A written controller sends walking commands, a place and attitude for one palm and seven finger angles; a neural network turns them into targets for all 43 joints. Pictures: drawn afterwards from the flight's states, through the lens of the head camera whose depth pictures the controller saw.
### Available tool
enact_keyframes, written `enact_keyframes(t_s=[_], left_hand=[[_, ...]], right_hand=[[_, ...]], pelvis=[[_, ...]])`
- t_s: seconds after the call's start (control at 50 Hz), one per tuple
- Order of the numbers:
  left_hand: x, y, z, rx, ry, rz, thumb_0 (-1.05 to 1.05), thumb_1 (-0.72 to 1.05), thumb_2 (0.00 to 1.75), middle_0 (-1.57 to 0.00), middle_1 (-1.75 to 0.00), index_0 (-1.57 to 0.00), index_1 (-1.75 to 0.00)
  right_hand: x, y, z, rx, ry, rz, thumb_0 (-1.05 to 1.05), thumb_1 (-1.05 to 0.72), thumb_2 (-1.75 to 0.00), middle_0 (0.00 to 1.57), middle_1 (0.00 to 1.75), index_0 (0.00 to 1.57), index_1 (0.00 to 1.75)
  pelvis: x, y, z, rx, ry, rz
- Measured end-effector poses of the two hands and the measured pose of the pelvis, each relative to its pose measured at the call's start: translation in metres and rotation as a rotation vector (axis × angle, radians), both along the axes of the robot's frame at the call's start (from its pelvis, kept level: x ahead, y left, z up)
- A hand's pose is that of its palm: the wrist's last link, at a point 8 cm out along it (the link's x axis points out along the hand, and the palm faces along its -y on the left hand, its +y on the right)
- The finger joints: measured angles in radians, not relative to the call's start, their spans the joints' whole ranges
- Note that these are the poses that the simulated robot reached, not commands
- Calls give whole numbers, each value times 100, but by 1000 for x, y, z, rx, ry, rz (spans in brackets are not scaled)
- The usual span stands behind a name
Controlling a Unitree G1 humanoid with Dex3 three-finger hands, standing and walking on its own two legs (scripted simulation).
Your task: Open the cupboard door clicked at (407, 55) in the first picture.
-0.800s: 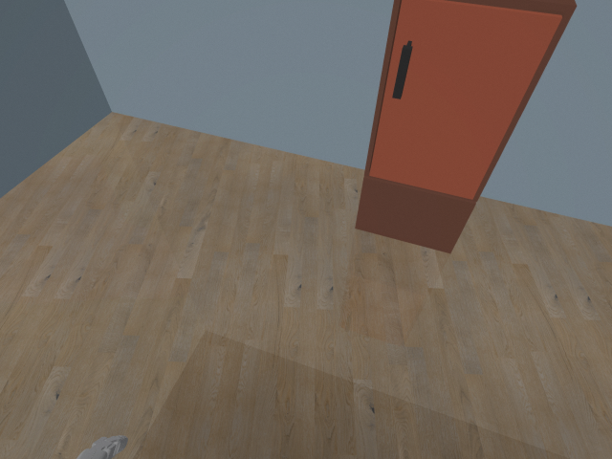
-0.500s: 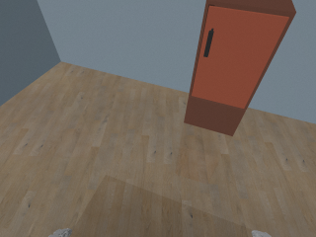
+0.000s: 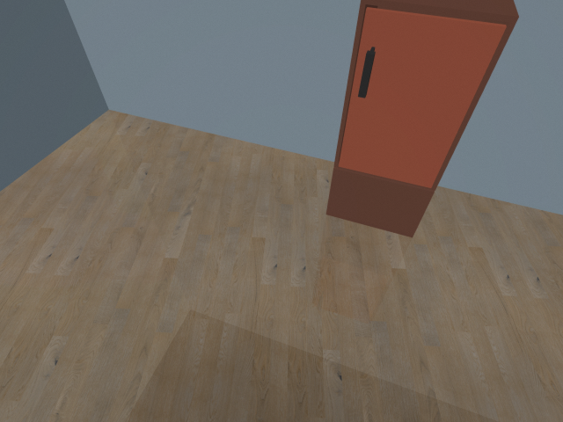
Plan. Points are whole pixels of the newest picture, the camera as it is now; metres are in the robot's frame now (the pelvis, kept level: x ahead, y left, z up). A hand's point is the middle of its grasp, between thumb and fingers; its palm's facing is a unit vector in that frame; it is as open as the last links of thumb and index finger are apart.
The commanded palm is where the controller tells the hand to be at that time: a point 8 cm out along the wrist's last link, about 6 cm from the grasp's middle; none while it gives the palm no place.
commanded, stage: stand and wait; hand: left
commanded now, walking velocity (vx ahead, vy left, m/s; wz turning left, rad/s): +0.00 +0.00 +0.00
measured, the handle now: (367, 72) +1.11 -0.21 -0.02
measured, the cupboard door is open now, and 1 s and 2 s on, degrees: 0 0 0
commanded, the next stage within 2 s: look at it before walking up in 0.02 s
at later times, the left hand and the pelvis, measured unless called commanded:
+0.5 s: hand out of the picture +0.06 +0.24 -0.16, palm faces -0.04 -0.94 -0.33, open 7.4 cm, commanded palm none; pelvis -0.01 +0.00 +0.00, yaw +0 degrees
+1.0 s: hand out of the picture +0.05 +0.21 -0.17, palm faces -0.10 -0.96 -0.26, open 7.4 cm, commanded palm none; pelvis +0.02 -0.01 -0.01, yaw -7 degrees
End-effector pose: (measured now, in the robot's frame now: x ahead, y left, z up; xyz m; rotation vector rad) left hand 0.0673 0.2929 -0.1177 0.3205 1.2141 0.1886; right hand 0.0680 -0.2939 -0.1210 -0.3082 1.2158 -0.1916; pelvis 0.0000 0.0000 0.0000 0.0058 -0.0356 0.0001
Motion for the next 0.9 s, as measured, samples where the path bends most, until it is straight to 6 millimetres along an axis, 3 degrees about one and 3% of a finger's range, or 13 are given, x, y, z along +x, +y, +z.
enact_keyframes(t_s=[0.58,0.8,0.9], left_hand=[[-11,-5,-2,-11,10,-4,1,91,89,-20,-30,-20,-30],[-13,-3,-2,-7,24,4,1,91,90,-20,-30,-20,-30],[-18,-16,-12,-37,69,-1,1,91,90,-20,-30,-20,-30]], right_hand=[[-13,-2,2,0,9,-7,0,-90,-90,20,30,21,30],[-10,1,0,4,15,-4,0,-90,-90,20,30,21,30],[-15,12,-9,36,12,-40,0,-90,-90,20,30,20,30]], pelvis=[[-9,-2,1,-2,1,-3],[-6,-1,1,-2,6,-6],[3,-2,-3,3,11,-49]])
